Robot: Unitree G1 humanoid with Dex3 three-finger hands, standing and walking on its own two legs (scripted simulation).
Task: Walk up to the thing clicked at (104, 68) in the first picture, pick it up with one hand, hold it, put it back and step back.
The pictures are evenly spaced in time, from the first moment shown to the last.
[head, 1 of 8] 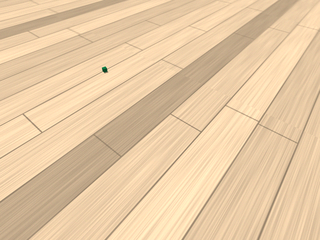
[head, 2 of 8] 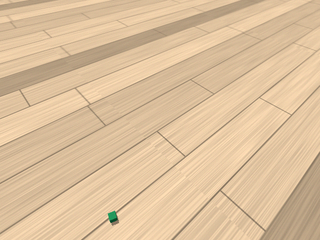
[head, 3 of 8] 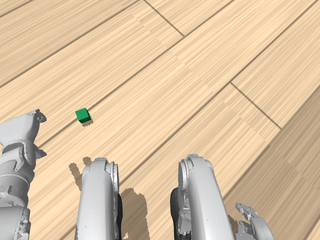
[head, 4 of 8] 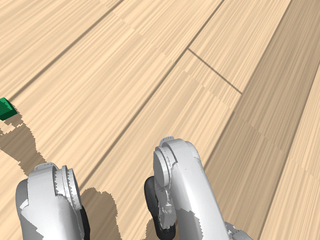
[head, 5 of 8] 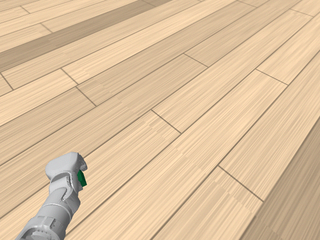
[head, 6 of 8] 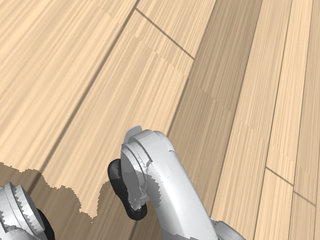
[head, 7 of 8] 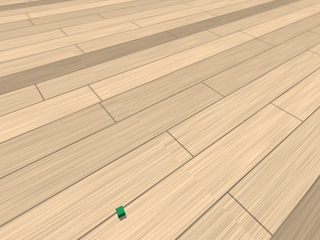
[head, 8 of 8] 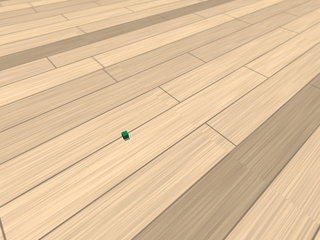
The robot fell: no
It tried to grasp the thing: yes
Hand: left
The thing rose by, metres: 0.69
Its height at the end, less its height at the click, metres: +0.00
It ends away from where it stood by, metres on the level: 0.00
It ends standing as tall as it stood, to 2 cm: yes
